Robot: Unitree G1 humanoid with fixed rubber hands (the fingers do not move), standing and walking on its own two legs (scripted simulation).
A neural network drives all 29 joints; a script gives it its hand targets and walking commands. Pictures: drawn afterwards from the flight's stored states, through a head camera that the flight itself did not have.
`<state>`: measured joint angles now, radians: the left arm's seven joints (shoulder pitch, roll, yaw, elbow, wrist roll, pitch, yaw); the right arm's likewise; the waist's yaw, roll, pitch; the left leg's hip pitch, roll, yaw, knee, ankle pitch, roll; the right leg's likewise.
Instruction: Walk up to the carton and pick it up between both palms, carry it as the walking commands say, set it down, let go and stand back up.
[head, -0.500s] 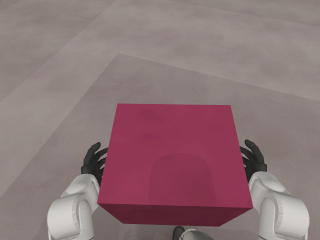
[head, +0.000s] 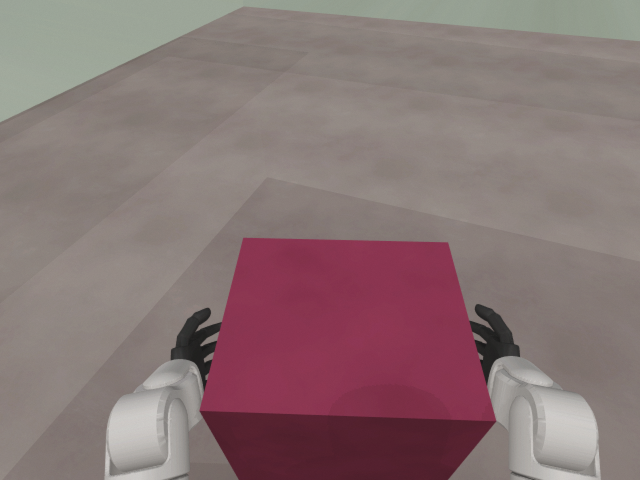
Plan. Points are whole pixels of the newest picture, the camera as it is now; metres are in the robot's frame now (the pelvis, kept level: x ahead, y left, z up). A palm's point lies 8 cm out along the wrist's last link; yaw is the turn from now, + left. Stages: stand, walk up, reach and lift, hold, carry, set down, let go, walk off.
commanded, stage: carry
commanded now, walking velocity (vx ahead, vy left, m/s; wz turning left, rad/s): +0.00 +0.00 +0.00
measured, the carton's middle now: (341, 367) +0.26 +0.00 +0.01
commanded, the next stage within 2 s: none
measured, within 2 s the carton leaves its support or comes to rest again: neither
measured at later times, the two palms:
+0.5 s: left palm (211, 352) +0.25 +0.16 +0.06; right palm (504, 366) +0.24 -0.19 +0.05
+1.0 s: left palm (216, 355) +0.24 +0.15 +0.07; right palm (523, 367) +0.23 -0.20 +0.07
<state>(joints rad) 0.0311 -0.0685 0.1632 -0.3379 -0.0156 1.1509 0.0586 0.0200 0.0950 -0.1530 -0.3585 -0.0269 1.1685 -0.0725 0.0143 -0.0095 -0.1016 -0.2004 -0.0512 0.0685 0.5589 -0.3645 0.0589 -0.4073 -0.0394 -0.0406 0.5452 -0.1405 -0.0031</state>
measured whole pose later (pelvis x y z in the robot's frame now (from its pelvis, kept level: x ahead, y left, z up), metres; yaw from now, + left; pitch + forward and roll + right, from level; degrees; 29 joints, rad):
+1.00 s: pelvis +0.00 -0.02 +0.00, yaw +0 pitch +1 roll +1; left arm 0.03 -0.08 0.15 -0.37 -0.04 1.04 0.06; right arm 0.03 0.07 -0.15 -0.43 0.00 1.07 -0.07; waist -0.01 0.02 -0.05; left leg -0.22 -0.02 0.07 0.56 -0.36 0.03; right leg -0.42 -0.02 -0.05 0.53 -0.13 -0.03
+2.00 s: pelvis -0.21 -0.05 +0.00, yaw +0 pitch +3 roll +0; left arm 0.07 -0.13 0.17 -0.51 -0.01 1.14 0.05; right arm 0.06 0.08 -0.17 -0.51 0.03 1.15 -0.06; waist -0.01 0.03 -0.04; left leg -0.53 0.04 0.00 1.05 -0.46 -0.01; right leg -0.43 0.01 -0.08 0.61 -0.24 -0.05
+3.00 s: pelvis -0.51 +0.01 -0.02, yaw -1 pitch +0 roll +0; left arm 0.03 -0.08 0.16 -0.47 -0.04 1.18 0.05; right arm 0.09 0.14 -0.17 -0.53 -0.01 1.16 -0.08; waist 0.01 -0.01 -0.03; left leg -0.52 0.00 0.03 0.63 -0.11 0.02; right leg -0.46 -0.02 -0.06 0.85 -0.35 -0.02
